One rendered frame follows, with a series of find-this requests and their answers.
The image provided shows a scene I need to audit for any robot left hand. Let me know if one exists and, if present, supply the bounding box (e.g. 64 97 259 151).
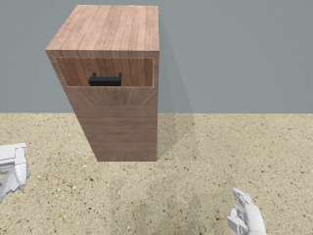
0 143 31 204

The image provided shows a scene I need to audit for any handle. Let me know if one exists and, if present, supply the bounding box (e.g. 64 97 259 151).
88 72 122 86

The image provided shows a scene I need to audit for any cabinet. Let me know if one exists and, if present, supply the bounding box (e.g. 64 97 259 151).
45 5 159 162

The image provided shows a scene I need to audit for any robot right hand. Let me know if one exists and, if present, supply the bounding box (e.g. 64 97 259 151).
227 187 267 235

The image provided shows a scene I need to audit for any drawer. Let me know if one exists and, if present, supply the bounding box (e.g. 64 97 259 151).
56 57 154 87

